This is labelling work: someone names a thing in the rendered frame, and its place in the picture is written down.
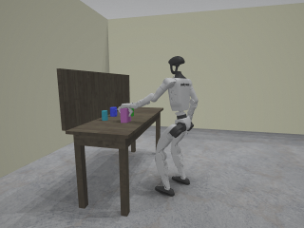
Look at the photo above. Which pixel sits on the robot right foot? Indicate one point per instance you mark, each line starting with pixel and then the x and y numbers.
pixel 186 181

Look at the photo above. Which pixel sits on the table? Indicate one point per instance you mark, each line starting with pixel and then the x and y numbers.
pixel 83 95

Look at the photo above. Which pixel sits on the humanoid robot torso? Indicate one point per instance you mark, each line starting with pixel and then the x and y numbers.
pixel 179 99

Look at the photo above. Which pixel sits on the left robot hand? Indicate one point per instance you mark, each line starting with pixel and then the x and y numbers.
pixel 126 106

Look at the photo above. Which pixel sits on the right robot forearm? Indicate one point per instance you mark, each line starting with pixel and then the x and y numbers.
pixel 191 110

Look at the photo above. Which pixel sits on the right robot upper arm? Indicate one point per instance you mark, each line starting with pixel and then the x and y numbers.
pixel 194 99

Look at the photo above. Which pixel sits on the sponge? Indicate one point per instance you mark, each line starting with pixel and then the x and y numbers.
pixel 124 114

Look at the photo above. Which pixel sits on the left robot forearm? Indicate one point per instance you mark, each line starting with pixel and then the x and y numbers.
pixel 145 101

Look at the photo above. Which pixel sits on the left robot upper arm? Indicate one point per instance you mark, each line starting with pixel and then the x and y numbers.
pixel 167 83

